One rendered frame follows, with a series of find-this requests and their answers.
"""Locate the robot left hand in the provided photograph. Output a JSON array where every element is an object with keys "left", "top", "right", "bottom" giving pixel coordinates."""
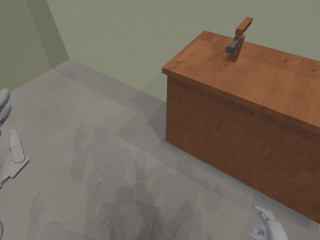
[{"left": 0, "top": 88, "right": 30, "bottom": 190}]

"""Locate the counter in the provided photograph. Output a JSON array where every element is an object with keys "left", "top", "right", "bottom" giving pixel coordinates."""
[{"left": 162, "top": 17, "right": 320, "bottom": 224}]

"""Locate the robot right hand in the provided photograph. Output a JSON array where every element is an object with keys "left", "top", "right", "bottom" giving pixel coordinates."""
[{"left": 249, "top": 205, "right": 289, "bottom": 240}]

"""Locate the tap lever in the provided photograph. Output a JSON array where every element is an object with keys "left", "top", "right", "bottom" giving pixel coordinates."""
[{"left": 225, "top": 38, "right": 241, "bottom": 54}]

